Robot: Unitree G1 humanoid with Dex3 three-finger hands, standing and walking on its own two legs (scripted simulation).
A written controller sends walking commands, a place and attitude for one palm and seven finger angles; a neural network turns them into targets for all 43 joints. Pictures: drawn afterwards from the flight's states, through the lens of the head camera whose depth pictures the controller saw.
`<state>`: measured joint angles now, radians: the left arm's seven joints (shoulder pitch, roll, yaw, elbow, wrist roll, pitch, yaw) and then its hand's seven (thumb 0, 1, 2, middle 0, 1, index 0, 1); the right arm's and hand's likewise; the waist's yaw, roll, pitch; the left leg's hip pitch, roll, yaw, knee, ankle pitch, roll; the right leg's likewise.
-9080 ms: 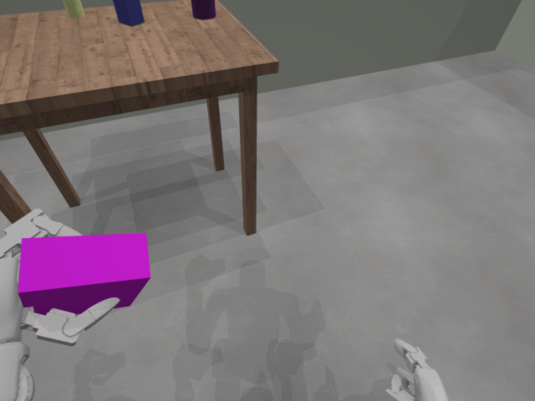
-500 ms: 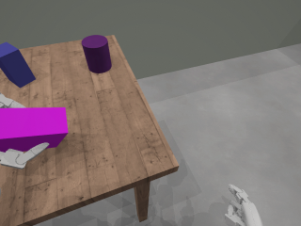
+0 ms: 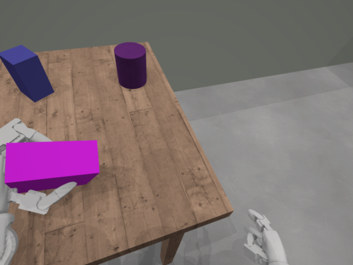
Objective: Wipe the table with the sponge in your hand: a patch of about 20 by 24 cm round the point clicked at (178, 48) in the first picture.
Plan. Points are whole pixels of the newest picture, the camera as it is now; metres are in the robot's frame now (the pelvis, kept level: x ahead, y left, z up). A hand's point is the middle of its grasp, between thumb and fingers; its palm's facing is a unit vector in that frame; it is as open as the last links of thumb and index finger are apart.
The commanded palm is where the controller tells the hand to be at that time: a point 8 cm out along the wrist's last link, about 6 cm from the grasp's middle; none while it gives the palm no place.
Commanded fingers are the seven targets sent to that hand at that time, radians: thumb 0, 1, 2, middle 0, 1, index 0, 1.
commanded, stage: come to a stop and stand still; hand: left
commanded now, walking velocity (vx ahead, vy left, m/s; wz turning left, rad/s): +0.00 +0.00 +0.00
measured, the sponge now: (66, 167) +0.23 +0.22 +0.15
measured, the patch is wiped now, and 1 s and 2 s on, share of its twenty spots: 0.00 0.00 0.00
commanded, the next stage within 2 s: look again from close up in 0.08 s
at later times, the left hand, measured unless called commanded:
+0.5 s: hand (41, 168) +0.22 +0.25 +0.16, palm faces +0.42 -0.84 -0.34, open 9.6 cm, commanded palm +0.16 +0.28 +0.18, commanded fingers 0.00 0.10 1.30 -1.20 -1.60 -1.20 -1.60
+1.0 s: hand (61, 194) +0.18 +0.20 +0.17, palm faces +0.38 -0.83 -0.40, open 9.5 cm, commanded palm +0.12 +0.23 +0.18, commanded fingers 0.00 0.10 1.30 -1.20 -1.60 -1.20 -1.60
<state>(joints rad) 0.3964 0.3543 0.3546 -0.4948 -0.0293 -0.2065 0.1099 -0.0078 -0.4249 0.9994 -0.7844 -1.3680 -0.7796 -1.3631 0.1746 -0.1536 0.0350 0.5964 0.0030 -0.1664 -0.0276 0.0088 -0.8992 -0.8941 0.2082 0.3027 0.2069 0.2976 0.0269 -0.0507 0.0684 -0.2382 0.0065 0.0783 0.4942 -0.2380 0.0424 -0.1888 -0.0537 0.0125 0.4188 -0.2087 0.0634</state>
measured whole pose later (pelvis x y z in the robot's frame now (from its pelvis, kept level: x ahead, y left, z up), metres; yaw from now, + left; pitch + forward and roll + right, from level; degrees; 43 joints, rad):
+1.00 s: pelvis -0.04 -0.05 -0.01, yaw +0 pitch +0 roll -2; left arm 0.45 0.38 0.39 -0.60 -0.06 -0.17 0.12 0.00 -0.42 1.00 -0.78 -1.38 -0.78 -1.37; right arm 0.13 -0.17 0.00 0.55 0.02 -0.10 -0.04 0.01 -0.90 -0.89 0.21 0.30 0.21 0.30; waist 0.03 0.00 0.11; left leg -0.36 0.08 0.04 0.58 -0.22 -0.02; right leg -0.31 0.02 -0.02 0.52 -0.20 0.00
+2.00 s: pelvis -0.10 -0.06 +0.00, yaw -3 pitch +0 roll -1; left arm 0.43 0.35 0.34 -0.43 -0.05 -0.25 0.08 0.00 -0.43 1.01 -0.78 -1.38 -0.78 -1.37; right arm 0.22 -0.21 0.01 0.58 0.00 -0.17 -0.01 0.01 -0.90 -0.89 0.21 0.30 0.21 0.30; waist 0.02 -0.01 0.02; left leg -0.25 -0.02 0.02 0.46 -0.21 0.04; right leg -0.22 0.02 0.04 0.41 -0.20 0.01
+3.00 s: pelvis -0.11 -0.06 +0.00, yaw +1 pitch -2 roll +0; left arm 0.16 0.48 0.35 -0.31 0.01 -0.16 0.06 0.00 -0.43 1.01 -0.79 -1.37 -0.78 -1.37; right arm 0.23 -0.22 0.05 0.57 -0.02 -0.11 -0.05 0.01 -0.90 -0.89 0.20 0.30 0.20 0.30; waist 0.06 -0.02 0.05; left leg -0.24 -0.06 -0.03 0.47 -0.20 0.04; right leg -0.20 -0.01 0.01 0.47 -0.24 0.00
